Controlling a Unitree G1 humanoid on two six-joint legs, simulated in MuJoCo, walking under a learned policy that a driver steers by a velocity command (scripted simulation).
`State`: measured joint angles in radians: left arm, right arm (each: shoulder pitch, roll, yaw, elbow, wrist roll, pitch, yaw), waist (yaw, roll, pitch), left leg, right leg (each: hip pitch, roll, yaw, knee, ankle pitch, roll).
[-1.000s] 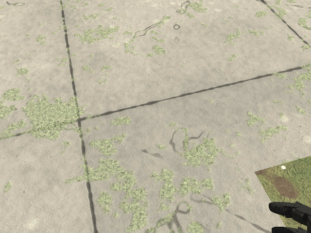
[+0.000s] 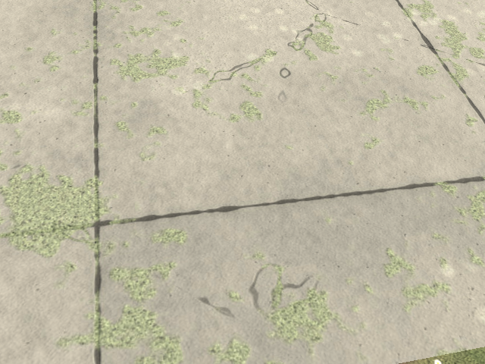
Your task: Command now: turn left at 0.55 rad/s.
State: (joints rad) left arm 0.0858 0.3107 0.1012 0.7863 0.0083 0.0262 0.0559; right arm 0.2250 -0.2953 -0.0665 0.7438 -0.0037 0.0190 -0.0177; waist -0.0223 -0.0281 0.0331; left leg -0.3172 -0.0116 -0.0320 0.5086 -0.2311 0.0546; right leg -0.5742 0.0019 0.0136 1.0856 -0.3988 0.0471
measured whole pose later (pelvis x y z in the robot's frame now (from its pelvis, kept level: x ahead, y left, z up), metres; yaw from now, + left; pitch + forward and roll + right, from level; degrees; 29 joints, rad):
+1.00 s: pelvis +0.01 +0.00 -0.01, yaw +20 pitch -1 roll +1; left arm 0.18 0.29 0.04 0.88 0.01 0.01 0.01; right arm 0.13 -0.22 -0.02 0.74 -0.02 0.01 0.00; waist 0.02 -0.01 0.03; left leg -0.21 -0.04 -0.02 0.50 -0.27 0.01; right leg -0.21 -0.05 0.01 0.52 -0.29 0.04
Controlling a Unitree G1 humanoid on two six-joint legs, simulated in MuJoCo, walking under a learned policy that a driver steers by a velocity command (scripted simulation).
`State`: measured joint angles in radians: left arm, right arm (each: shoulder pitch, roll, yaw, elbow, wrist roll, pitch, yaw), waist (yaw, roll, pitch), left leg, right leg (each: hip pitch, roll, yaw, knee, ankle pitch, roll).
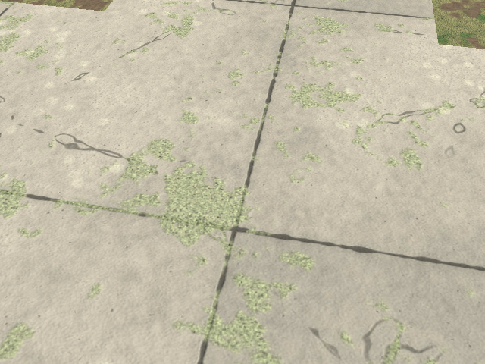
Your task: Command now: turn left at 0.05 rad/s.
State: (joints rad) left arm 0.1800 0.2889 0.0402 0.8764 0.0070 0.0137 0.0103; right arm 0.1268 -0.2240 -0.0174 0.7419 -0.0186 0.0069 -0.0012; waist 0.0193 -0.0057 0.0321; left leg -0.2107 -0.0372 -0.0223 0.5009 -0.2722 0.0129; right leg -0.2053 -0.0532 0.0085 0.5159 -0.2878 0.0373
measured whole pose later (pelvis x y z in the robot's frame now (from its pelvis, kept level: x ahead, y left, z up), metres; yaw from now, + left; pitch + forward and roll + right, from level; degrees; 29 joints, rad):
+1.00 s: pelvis +0.00 -0.02 +0.00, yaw +0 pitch -2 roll +0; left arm 0.22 0.22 0.01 1.08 0.00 0.00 0.04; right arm 0.21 -0.22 -0.02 1.07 0.00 0.01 -0.04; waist 0.01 0.00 0.04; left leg -0.19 0.00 -0.03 0.49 -0.27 -0.01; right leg -0.18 -0.02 0.00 0.49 -0.28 0.01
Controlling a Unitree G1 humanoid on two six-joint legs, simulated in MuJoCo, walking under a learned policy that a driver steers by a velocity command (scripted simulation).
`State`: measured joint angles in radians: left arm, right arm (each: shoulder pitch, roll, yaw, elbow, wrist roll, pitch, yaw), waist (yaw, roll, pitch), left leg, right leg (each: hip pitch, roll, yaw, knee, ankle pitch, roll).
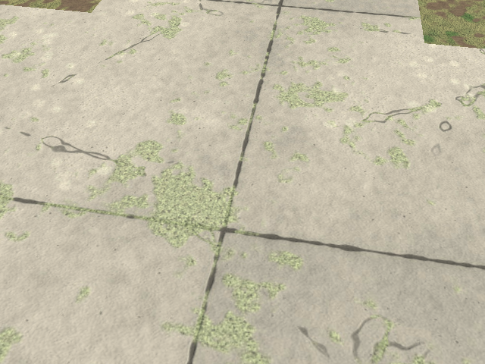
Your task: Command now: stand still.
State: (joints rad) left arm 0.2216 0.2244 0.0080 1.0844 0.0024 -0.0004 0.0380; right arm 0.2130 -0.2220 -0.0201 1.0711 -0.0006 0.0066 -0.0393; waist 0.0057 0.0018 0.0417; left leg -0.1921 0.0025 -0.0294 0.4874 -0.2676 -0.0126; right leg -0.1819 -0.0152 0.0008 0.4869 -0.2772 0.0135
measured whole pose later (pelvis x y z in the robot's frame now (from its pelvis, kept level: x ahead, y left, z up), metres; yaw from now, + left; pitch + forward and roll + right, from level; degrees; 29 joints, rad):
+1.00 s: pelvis +0.07 +0.00 +0.00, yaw +0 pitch -1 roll +0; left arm 0.15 0.21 0.05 1.09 -0.01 0.00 0.03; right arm 0.26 -0.21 -0.02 1.11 0.00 0.01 -0.05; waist 0.01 0.01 0.05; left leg -0.06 0.01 -0.01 0.44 -0.36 -0.02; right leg -0.22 0.01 -0.02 0.51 -0.26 -0.02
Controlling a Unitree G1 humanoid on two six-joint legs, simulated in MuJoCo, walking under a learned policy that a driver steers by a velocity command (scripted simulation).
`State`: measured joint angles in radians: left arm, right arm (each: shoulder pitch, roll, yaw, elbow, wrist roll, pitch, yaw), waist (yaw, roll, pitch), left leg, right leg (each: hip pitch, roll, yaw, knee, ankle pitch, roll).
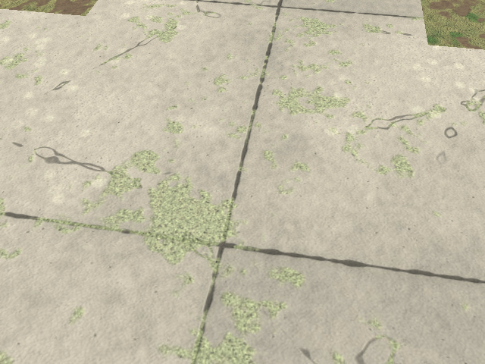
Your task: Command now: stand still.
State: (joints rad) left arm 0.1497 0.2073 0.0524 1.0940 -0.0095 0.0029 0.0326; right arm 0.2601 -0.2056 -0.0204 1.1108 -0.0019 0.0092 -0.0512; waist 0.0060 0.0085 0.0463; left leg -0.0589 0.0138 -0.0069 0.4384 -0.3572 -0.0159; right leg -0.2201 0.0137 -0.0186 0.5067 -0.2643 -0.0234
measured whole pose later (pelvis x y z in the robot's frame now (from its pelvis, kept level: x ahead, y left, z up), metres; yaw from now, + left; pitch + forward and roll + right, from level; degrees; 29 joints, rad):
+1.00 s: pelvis +0.07 -0.03 +0.00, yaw +0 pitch +1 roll +0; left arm 0.37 0.19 0.05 1.09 -0.01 -0.12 -0.02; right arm 0.34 -0.22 -0.05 1.01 0.04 -0.11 -0.01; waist 0.03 0.02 -0.01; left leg -0.45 0.03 -0.02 1.19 -0.33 0.07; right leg -0.13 0.04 -0.06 0.42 -0.30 -0.06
